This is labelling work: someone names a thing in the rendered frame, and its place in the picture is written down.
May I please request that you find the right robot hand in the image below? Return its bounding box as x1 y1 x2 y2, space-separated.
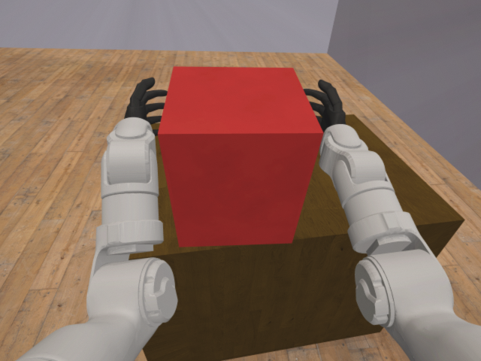
303 80 346 133

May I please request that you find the right robot upper arm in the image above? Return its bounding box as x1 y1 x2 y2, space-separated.
355 249 481 361

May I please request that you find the carton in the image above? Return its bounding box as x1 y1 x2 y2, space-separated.
158 66 324 247

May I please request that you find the left robot upper arm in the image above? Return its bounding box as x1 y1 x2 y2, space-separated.
15 257 178 361

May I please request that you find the left robot hand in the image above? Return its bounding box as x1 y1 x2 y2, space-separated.
124 77 168 136

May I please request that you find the pedestal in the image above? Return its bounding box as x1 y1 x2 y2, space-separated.
129 114 465 361

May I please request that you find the robot right forearm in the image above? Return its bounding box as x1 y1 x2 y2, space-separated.
319 124 454 307

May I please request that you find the robot left forearm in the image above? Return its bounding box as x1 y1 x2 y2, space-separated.
86 117 164 316

